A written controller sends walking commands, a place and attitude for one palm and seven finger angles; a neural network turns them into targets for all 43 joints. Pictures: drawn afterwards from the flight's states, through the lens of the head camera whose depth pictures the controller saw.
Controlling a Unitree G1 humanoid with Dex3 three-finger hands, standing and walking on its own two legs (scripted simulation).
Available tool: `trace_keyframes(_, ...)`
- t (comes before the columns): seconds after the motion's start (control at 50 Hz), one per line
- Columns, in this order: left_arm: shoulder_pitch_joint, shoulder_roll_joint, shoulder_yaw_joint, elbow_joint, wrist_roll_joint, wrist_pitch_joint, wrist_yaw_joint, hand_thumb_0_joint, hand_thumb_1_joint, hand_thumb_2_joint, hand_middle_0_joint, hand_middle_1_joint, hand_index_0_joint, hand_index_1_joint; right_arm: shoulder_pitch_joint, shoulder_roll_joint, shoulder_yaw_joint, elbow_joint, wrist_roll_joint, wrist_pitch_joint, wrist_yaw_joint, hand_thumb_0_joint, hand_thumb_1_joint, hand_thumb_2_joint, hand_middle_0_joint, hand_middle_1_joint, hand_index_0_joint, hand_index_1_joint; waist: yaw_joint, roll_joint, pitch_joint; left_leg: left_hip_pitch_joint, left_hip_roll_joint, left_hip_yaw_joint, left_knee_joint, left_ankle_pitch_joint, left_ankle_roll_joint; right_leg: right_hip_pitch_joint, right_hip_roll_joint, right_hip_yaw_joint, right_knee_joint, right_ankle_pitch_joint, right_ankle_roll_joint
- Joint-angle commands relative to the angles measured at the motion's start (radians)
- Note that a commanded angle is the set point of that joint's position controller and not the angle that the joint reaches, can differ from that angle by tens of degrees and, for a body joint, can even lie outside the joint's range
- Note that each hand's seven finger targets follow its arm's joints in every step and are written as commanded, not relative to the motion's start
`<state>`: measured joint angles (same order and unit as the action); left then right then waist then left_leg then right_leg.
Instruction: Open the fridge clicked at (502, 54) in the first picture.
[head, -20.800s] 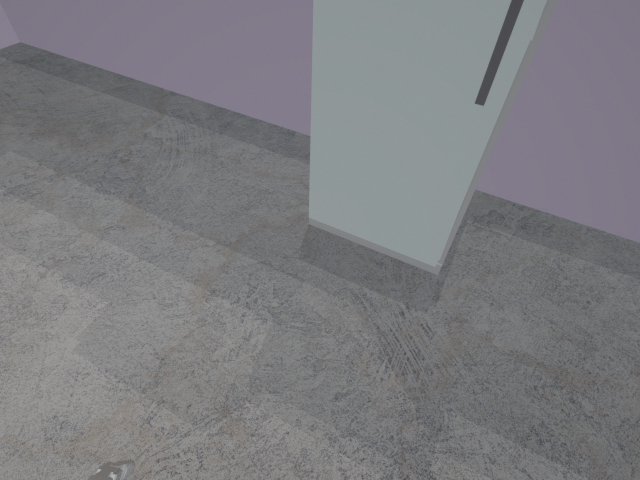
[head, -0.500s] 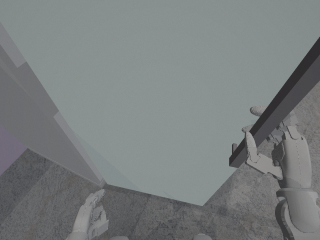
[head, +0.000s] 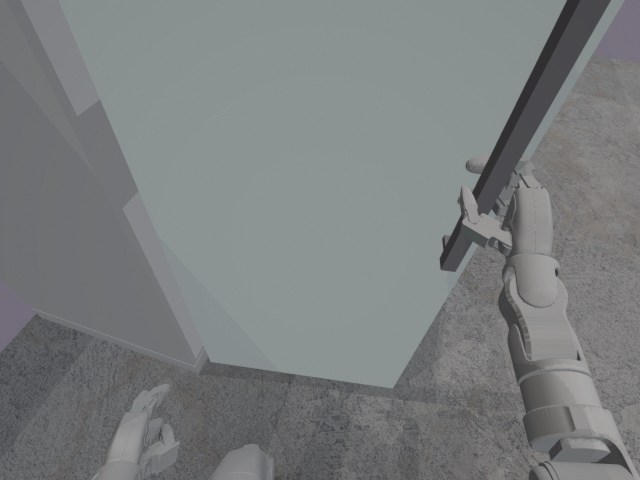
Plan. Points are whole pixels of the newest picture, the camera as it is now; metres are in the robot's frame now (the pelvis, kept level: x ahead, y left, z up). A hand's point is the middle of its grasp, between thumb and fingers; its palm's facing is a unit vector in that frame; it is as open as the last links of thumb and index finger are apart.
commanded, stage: stop walking and hold the door back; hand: right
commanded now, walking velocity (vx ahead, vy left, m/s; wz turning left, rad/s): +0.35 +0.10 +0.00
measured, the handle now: (496, 155) +0.44 -0.17 +0.20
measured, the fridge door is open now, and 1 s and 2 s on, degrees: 79 72 69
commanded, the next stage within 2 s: loosen the grip on the handle in 0.42 s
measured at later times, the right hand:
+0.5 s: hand (465, 179) +0.46 -0.15 +0.15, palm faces +0.21 +0.95 -0.25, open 5.8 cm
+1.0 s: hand (483, 198) +0.47 -0.19 +0.11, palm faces +0.24 +0.94 -0.24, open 13.3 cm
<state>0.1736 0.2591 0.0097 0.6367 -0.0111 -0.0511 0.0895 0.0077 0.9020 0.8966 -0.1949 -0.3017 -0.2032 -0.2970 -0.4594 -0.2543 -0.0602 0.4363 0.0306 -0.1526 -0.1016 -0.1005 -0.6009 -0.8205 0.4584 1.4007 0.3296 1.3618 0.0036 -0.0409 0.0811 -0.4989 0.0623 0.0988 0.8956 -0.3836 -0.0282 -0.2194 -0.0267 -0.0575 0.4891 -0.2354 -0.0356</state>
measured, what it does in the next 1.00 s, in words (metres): steps on the spot: left foot, then right foot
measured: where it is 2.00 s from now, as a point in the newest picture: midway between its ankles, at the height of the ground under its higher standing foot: outside the picture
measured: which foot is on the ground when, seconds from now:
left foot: up 0.00-0.16, down 0.18-1.00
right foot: down 0.00-0.18, up 0.20-0.60, down 0.62-1.00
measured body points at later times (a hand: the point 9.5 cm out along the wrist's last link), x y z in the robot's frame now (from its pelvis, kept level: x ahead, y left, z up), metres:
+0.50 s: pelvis +0.00 +0.03 +0.01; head +0.03 +0.08 +0.45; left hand +0.06 +0.34 -0.12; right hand +0.44 -0.20 +0.16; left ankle +0.02 +0.11 -0.74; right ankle +0.05 -0.14 -0.66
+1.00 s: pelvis +0.03 -0.03 -0.01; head +0.04 -0.03 +0.44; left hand +0.16 +0.21 -0.10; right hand +0.45 -0.24 +0.12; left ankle +0.02 +0.11 -0.74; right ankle +0.07 -0.14 -0.74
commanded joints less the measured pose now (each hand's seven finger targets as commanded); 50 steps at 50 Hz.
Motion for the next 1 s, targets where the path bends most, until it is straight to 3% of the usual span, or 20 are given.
trace_keyframes(0.0,0.001,0.125,0.033,-0.063,-0.032,-0.047,0.004,0.000,0.900,0.900,-0.200,-0.300,-0.200,-0.300,-0.651,-0.180,-0.059,-0.056,-0.006,-0.044,0.003,0.000,-0.900,-0.900,0.450,1.400,0.450,1.400,-0.004,-0.012,-0.246,-0.042,0.002,-0.057,0.069,0.025,-0.009,0.093,-0.274,0.265,-0.207,-0.228,-0.178)
trace_keyframes(0.12,0.033,0.129,0.006,-0.010,-0.023,-0.056,0.027,0.000,0.900,0.900,-0.200,-0.300,-0.200,-0.300,-0.784,-0.269,-0.103,0.174,0.000,-0.030,0.017,0.000,-0.900,-0.900,0.450,1.400,0.450,1.400,-0.019,-0.123,-0.303,0.347,-0.057,0.013,-0.361,0.001,0.004,-0.035,-0.193,0.137,-0.053,-0.262,-0.087)
trace_keyframes(0.14,0.033,0.115,0.004,-0.008,-0.024,-0.057,0.028,0.000,0.900,0.900,-0.200,-0.300,-0.200,-0.300,-0.791,-0.277,-0.097,0.182,-0.005,-0.037,0.017,0.000,-0.900,-0.900,0.450,1.400,0.450,1.400,-0.023,-0.035,-0.316,0.476,0.001,-0.089,-0.455,-0.052,0.031,-0.149,-0.142,0.088,0.087,-0.244,-0.055)
trace_keyframes(0.16,0.046,0.095,0.015,-0.007,-0.025,-0.053,0.028,0.000,0.900,0.900,-0.200,-0.300,-0.200,-0.300,-0.769,-0.362,-0.159,0.213,-0.013,-0.041,0.010,0.000,-0.900,-0.900,0.450,1.400,0.450,1.400,-0.026,0.214,-0.333,0.601,0.203,-0.412,-0.579,-0.175,0.124,-0.346,-0.038,-0.014,0.340,-0.273,0.001)
trace_keyframes(0.18,0.033,0.112,0.028,-0.022,-0.022,-0.054,0.032,0.000,0.900,0.900,-0.200,-0.300,-0.200,-0.300,-0.698,-0.430,-0.224,0.281,-0.009,-0.027,0.007,0.000,-0.900,-0.900,0.450,1.400,0.450,1.400,-0.049,0.378,-0.267,0.583,0.382,-0.686,-0.678,-0.111,0.204,-0.490,0.027,0.040,0.571,-0.348,0.033)
trace_keyframes(0.22,0.059,0.131,0.036,0.018,-0.017,-0.069,0.022,0.000,0.900,0.900,-0.200,-0.300,-0.200,-0.300,-0.716,-0.444,-0.253,0.294,-0.016,-0.028,0.013,0.000,-0.900,-0.900,0.450,1.400,0.450,1.400,-0.012,0.257,-0.268,0.542,0.328,-0.547,-0.626,0.009,0.134,-0.460,-0.017,0.139,0.664,-0.206,0.050)
trace_keyframes(0.28,0.059,0.126,0.014,0.040,-0.016,-0.075,0.018,0.000,0.900,0.900,-0.200,-0.300,-0.200,-0.300,-0.700,-0.477,-0.288,0.348,-0.007,-0.057,0.026,0.000,-0.900,-0.900,0.450,1.400,0.450,1.400,0.007,0.170,-0.279,0.553,0.254,-0.299,-0.548,0.309,0.115,-0.435,-0.023,0.098,0.662,-0.089,0.067)
trace_keyframes(0.48,0.073,0.142,0.027,-0.029,-0.014,-0.077,0.005,0.000,0.900,0.900,-0.200,-0.300,-0.200,-0.300,-0.565,-0.467,-0.319,0.264,0.006,-0.089,0.033,0.000,-0.900,-0.900,0.450,1.400,0.450,1.400,0.005,0.221,-0.286,0.518,0.213,-0.192,-0.517,0.610,0.099,-0.281,-0.012,-0.007,0.377,-0.055,0.073)
trace_keyframes(0.5,0.090,0.123,0.087,-0.072,-0.016,-0.120,-0.032,0.000,0.900,0.900,-0.200,-0.300,-0.200,-0.300,-1.106,-0.835,-0.518,0.143,-0.087,-0.122,0.057,0.000,-0.900,-0.900,0.450,1.400,0.450,1.400,-0.083,0.304,-0.329,0.657,0.127,-0.329,-0.479,0.763,0.079,-0.355,0.030,-0.035,0.365,-0.063,0.070)
trace_keyframes(0.52,0.036,0.165,0.046,-0.005,0.021,-0.173,-0.036,0.000,0.900,0.900,-0.200,-0.300,-0.200,-0.300,-1.032,-0.576,-0.360,0.369,-0.089,-0.056,0.090,0.000,-0.779,-0.842,0.450,1.400,0.450,1.400,0.070,0.189,-0.537,0.498,0.022,-0.188,-0.352,0.787,0.085,-0.248,0.068,-0.016,0.163,0.183,-0.002)
trace_keyframes(0.54,0.121,0.174,0.086,0.022,-0.010,-0.182,-0.039,0.000,0.900,0.900,-0.200,-0.300,-0.200,-0.300,-0.796,-0.489,-0.400,0.335,-0.077,-0.030,0.083,0.000,-0.658,-0.783,0.450,1.400,0.450,1.400,0.047,0.136,-0.485,0.274,-0.015,-0.044,-0.290,0.672,0.060,-0.096,0.057,0.008,0.029,0.245,0.001)
trace_keyframes(0.58,0.103,0.176,0.086,-0.005,-0.017,-0.183,-0.052,0.000,0.900,0.900,-0.200,-0.300,-0.200,-0.300,-0.593,-0.330,-0.293,0.218,-0.057,-0.044,0.092,0.000,-0.417,-0.667,0.450,1.400,0.450,1.400,-0.022,-0.077,-0.525,0.108,-0.040,-0.025,-0.351,0.277,0.052,0.163,0.016,0.075,-0.013,0.163,0.044)
trace_keyframes(0.62,0.021,0.148,0.057,-0.071,-0.032,-0.170,-0.056,0.000,0.900,0.900,-0.200,-0.300,-0.200,-0.300,-0.459,-0.281,-0.228,0.159,-0.064,-0.034,0.060,0.000,-0.175,-0.550,0.450,1.400,0.450,1.400,-0.020,0.109,-0.360,0.129,-0.046,-0.062,-0.404,0.136,0.041,0.032,0.012,0.055,-0.029,-0.039,0.012)
trace_keyframes(0.64,0.004,0.145,0.058,-0.101,-0.027,-0.172,-0.056,0.000,0.900,0.900,-0.200,-0.300,-0.200,-0.300,-0.423,-0.220,-0.193,0.115,-0.059,-0.006,0.039,0.000,-0.054,-0.492,0.450,1.400,0.450,1.400,-0.026,0.191,-0.361,0.251,-0.037,-0.093,-0.384,0.364,0.032,-0.040,0.035,0.001,0.020,0.173,-0.008)
trace_keyframes(0.68,0.063,0.160,0.062,-0.084,-0.021,-0.159,-0.062,0.000,0.900,0.900,-0.200,-0.300,-0.200,-0.300,-0.323,-0.368,-0.337,0.056,-0.053,0.102,0.001,0.000,0.188,-0.375,0.450,1.400,0.450,1.400,-0.079,-0.095,-0.510,0.351,-0.024,-0.083,-0.312,0.631,0.040,-0.016,0.073,-0.041,0.069,0.358,0.006)
trace_keyframes(0.74,0.020,0.135,0.037,-0.106,-0.035,-0.145,-0.044,0.000,0.900,0.900,-0.200,-0.300,-0.200,-0.300,-0.495,-0.277,-0.208,-0.027,-0.050,0.164,-0.029,0.000,0.550,-0.200,0.423,1.367,0.423,1.367,0.005,0.120,-0.306,0.185,-0.050,-0.071,-0.411,0.236,0.018,-0.060,0.031,0.004,0.019,0.080,-0.001)
trace_keyframes(0.78,0.007,0.139,0.029,-0.117,-0.030,-0.141,-0.029,0.000,0.900,0.900,-0.200,-0.300,-0.200,-0.300,-0.430,-0.287,-0.237,-0.028,-0.054,0.192,-0.058,0.000,0.550,-0.200,0.397,1.333,0.397,1.333,-0.004,0.161,-0.283,0.193,-0.054,-0.067,-0.422,0.208,0.021,-0.057,0.024,0.011,0.007,0.091,-0.004)
trace_keyframes(0.88,0.007,0.109,0.025,-0.111,-0.009,-0.145,-0.024,0.000,0.900,0.900,-0.200,-0.300,-0.200,-0.300,-0.517,-0.176,-0.154,-0.216,-0.075,0.180,-0.103,0.000,0.550,-0.200,0.330,1.250,0.330,1.250,0.007,0.033,-0.415,0.179,-0.073,-0.048,-0.370,0.262,0.041,0.055,0.013,0.036,0.032,0.182,0.011)
trace_keyframes(0.9,0.054,0.131,0.023,-0.065,0.002,-0.132,-0.012,0.000,0.900,0.900,-0.200,-0.300,-0.200,-0.300,-0.557,-0.339,-0.271,-0.043,-0.104,0.174,-0.119,0.000,0.550,-0.200,0.317,1.233,0.317,1.233,0.039,0.092,-0.351,0.127,-0.074,-0.046,-0.370,0.226,0.036,0.003,0.010,0.052,0.042,0.139,0.013)
trace_keyframes(0.98,0.045,0.102,0.021,-0.072,0.010,-0.140,-0.015,0.000,0.900,0.900,-0.200,-0.300,-0.200,-0.300,-0.736,-0.163,-0.093,-0.197,-0.136,0.109,-0.122,0.000,0.550,-0.200,0.263,1.167,0.263,1.167,0.060,-0.105,-0.471,0.070,-0.076,-0.040,-0.323,0.225,0.053,0.112,0.009,0.082,0.065,0.180,0.026)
